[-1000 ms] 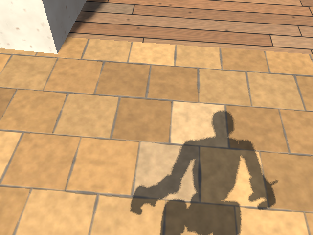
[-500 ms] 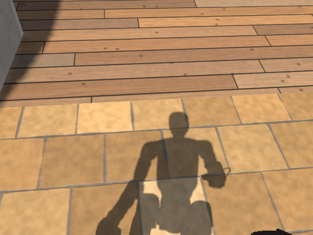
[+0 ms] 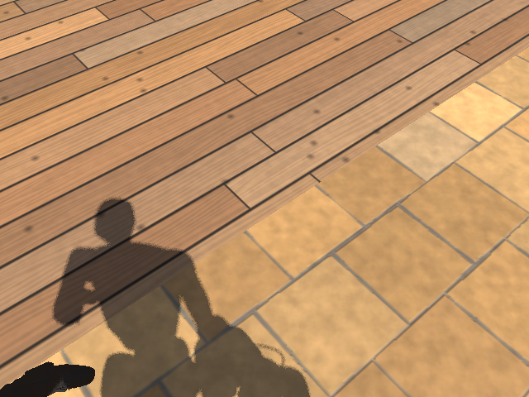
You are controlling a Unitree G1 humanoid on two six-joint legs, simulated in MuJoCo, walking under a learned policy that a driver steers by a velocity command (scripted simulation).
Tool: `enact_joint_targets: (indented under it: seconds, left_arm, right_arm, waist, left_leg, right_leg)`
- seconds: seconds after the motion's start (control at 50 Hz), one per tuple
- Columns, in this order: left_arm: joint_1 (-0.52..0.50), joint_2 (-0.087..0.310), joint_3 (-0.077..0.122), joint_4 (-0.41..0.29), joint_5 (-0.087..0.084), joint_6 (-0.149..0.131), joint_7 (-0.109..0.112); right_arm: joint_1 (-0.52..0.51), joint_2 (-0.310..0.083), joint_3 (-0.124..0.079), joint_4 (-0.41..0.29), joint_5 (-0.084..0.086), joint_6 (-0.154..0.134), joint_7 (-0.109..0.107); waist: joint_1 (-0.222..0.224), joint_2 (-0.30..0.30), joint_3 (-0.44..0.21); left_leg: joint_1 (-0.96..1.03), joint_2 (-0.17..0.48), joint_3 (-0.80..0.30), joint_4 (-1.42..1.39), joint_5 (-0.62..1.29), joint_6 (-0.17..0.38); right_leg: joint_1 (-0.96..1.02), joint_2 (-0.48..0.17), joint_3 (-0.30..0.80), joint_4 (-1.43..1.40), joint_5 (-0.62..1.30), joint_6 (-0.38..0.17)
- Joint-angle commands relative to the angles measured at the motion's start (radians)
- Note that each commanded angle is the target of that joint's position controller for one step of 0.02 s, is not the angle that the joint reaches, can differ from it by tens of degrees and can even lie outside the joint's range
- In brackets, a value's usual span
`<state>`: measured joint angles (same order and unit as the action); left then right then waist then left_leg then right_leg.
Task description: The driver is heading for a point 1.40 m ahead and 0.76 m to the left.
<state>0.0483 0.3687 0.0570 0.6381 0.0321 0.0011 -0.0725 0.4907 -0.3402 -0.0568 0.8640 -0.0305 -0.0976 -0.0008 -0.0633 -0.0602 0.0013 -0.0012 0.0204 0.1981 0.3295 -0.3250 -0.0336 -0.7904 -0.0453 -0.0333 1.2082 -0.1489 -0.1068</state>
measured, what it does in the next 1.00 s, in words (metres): walks ahead, turning left: right foot, then left foot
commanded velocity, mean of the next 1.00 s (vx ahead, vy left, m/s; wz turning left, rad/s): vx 1.00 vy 0.00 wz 0.57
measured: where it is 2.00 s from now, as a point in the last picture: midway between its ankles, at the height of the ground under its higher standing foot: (25, 143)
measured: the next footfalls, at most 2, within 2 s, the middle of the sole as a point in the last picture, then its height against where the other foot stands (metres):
right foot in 0.16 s outside the picture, level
left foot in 0.62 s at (212, 297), level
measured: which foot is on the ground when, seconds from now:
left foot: down 0.00-0.16, up 0.18-0.60, down 0.62-1.00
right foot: up 0.00-0.14, down 0.16-0.62, up 0.64-1.00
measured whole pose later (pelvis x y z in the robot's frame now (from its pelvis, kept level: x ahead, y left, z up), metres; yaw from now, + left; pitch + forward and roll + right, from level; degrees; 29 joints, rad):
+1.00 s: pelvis +0.92 +0.14 +0.00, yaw +36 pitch +3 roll -1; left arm -0.05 0.26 -0.04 0.57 0.03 -0.07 -0.02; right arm 0.46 -0.33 -0.09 0.83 0.00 -0.06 0.01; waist -0.15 0.00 0.03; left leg 0.09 -0.16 -0.30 0.31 -0.40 0.16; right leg -0.66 -0.07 0.08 0.55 0.03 0.03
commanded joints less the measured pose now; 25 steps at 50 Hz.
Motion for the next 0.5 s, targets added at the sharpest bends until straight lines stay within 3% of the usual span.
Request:
enact_joint_targets:
  seconds: [0.02, 0.04, 0.06, 0.1, 0.12, 0.14, 0.16, 0.18, 0.2, 0.22, 0.24, 0.26, 0.28, 0.3, 0.32, 0.34, 0.4, 0.46, 0.5]
  left_arm:
    - [-0.087, -0.053, -0.048, -0.116, 0.005, -0.013, -0.023]
    - [-0.116, -0.063, -0.057, -0.111, 0.009, -0.021, -0.026]
    - [-0.133, -0.057, -0.059, -0.103, 0.007, -0.027, -0.024]
    - [-0.09, -0.012, -0.048, -0.073, 0.014, -0.036, -0.012]
    - [0.018, 0.016, -0.036, -0.042, 0.024, -0.041, 0.0]
    - [0.217, 0.045, -0.017, 0.022, 0.027, -0.045, 0.02]
    - [0.394, 0.099, 0.008, 0.081, 0.039, -0.047, 0.042]
    - [0.414, 0.194, 0.027, 0.102, 0.051, -0.053, 0.063]
    - [0.398, 0.22, 0.039, 0.066, 0.046, -0.055, 0.07]
    - [0.362, 0.15, 0.038, 0.088, 0.023, -0.06, 0.072]
    - [0.306, 0.093, 0.022, 0.109, 0.017, -0.074, 0.071]
    - [0.265, 0.046, 0.016, 0.123, 0.018, -0.089, 0.066]
    - [0.237, 0.01, 0.006, 0.13, 0.015, -0.098, 0.071]
    - [0.244, -0.007, 0.001, 0.142, 0.006, -0.109, 0.072]
    - [0.255, -0.033, -0.004, 0.158, -0.005, -0.122, 0.067]
    - [0.261, -0.036, -0.004, 0.174, -0.019, -0.132, 0.065]
    - [0.27, -0.055, -0.009, 0.197, -0.018, -0.149, 0.063]
    - [0.27, -0.03, -0.01, 0.207, -0.019, -0.155, 0.072]
    - [0.298, 0.012, -0.007, 0.215, -0.025, -0.156, 0.087]
  right_arm:
    - [-0.09, -0.028, 0.017, -0.055, -0.004, -0.041, 0.006]
    - [-0.056, -0.035, 0.018, -0.033, -0.003, -0.041, 0.007]
    - [-0.032, -0.072, 0.011, -0.02, 0.0, -0.036, 0.006]
    - [0.001, -0.151, 0.002, 0.004, 0.011, -0.022, -0.007]
    - [0.007, -0.187, -0.002, 0.018, 0.012, -0.008, -0.013]
    - [-0.017, -0.21, -0.004, 0.024, 0.014, 0.005, -0.018]
    - [-0.047, -0.195, -0.001, 0.014, 0.02, 0.009, -0.017]
    - [0.016, -0.03, 0.026, -0.02, 0.004, 0.01, 0.001]
    - [0.081, -0.03, 0.023, -0.066, 0.065, 0.009, -0.005]
    - [-0.068, -0.095, 0.006, -0.083, 0.055, 0.009, -0.012]
    - [-0.099, -0.056, 0.013, -0.086, 0.05, 0.008, -0.003]
    - [-0.098, -0.031, 0.016, -0.061, 0.042, 0.018, 0.004]
    - [-0.074, -0.012, 0.016, -0.035, 0.03, 0.038, 0.015]
    - [-0.029, 0.014, 0.018, -0.027, 0.022, 0.059, 0.027]
    - [-0.056, 0.021, 0.014, -0.027, 0.017, 0.073, 0.034]
    - [-0.104, 0.034, 0.013, -0.045, 0.014, 0.084, 0.04]
    - [-0.277, 0.061, 0.021, -0.112, 0.015, 0.086, 0.056]
    - [-0.378, 0.059, 0.033, -0.155, 0.021, 0.076, 0.075]
    - [-0.414, 0.043, 0.035, -0.167, 0.015, 0.073, 0.086]
  waist:
    - [0.084, 0.121, 0.139]
    - [0.071, 0.09, 0.168]
    - [0.064, 0.085, 0.167]
    - [0.111, 0.126, 0.107]
    - [0.178, 0.151, 0.031]
    - [0.277, 0.177, -0.068]
    - [0.364, 0.177, -0.156]
    - [0.241, -0.067, -0.266]
    - [0.194, -0.109, -0.446]
    - [0.208, 0.047, -0.274]
    - [0.157, 0.035, -0.097]
    - [0.114, 0.078, -0.013]
    - [0.074, 0.084, 0.02]
    - [0.043, 0.02, 0.014]
    - [0.034, 0.03, 0.04]
    - [0.027, 0.018, 0.077]
    - [0.035, 0.006, 0.132]
    - [0.031, 0.018, 0.142]
    - [0.031, 0.035, 0.13]
  left_leg:
    - [-0.156, 0.209, -0.048, -0.231, 0.555, 0.074]
    - [-0.178, 0.199, -0.02, -0.281, 0.6, 0.084]
    - [-0.161, 0.207, -0.018, -0.309, 0.699, 0.102]
    - [-0.044, 0.233, -0.006, -0.177, 1.205, 0.127]
    - [-0.018, 0.245, -0.014, 0.006, 1.36, 0.136]
    - [-0.045, 0.247, -0.045, 0.244, 1.375, 0.141]
    - [-0.193, 0.2, -0.056, 0.547, 1.157, 0.138]
    - [-0.442, 0.051, -0.1, 0.954, -0.072, 0.14]
    - [-0.669, -0.038, -0.28, 1.215, -0.158, 0.143]
    - [-0.743, 0.025, -0.293, 1.182, -0.006, 0.146]
    - [-0.747, 0.054, -0.268, 1.109, 0.05, 0.141]
    - [-0.707, 0.09, -0.274, 1.048, 0.073, 0.132]
    - [-0.646, 0.108, -0.278, 1.015, 0.088, 0.126]
    - [-0.603, 0.118, -0.276, 0.994, 0.094, 0.116]
    - [-0.62, 0.134, -0.278, 0.974, 0.098, 0.114]
    - [-0.666, 0.144, -0.269, 0.95, 0.108, 0.108]
    - [-0.737, 0.131, -0.198, 0.821, 0.262, 0.109]
    - [-0.654, 0.09, -0.105, 0.571, 0.421, 0.144]
    - [-0.557, 0.02, -0.025, 0.429, 0.492, 0.175]
  right_leg:
    - [0.062, -0.021, 0.006, -0.248, 0.119, -0.017]
    - [0.143, 0.012, -0.033, -0.356, 0.142, -0.033]
    - [0.223, 0.051, -0.072, -0.421, 0.134, -0.048]
    - [0.373, 0.136, -0.118, -0.493, 0.055, -0.067]
    - [0.513, 0.164, -0.114, -0.517, -0.01, -0.082]
    - [0.719, 0.153, -0.061, -0.561, -0.035, -0.101]
    - [0.97, 0.076, 0.025, -0.639, -0.037, -0.117]
    - [1.186, -0.229, 0.339, -0.613, -0.15, -0.096]
    - [1.304, -0.422, 0.8, -0.787, -0.227, -0.162]
    - [1.144, -0.35, 0.663, -0.862, -0.217, -0.134]
    - [0.966, -0.312, 0.525, -0.9, -0.147, -0.129]
    - [0.832, -0.266, 0.412, -0.942, -0.076, -0.106]
    - [0.737, -0.211, 0.298, -0.982, -0.057, -0.071]
    - [0.683, -0.221, 0.248, -1.017, -0.061, -0.069]
    - [0.667, -0.204, 0.197, -1.04, -0.017, -0.052]
    - [0.655, -0.198, 0.136, -1.068, 0.02, -0.041]
    - [0.637, -0.119, -0.082, -1.11, 0.241, 0.012]
    - [0.647, -0.089, -0.213, -1.128, 0.44, 0.047]
    - [0.722, -0.107, -0.253, -1.097, 0.739, 0.069]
